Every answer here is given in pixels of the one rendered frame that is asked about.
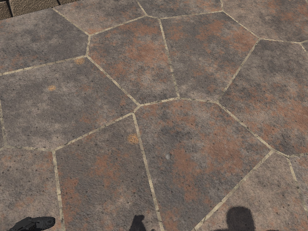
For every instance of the left robot hand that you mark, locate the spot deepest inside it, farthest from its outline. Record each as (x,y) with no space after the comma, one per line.
(34,224)

